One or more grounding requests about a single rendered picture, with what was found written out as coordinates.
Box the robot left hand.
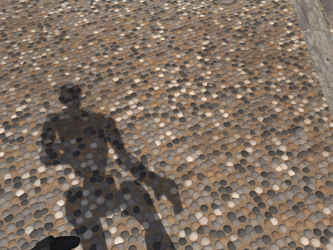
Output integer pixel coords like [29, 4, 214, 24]
[30, 235, 80, 250]

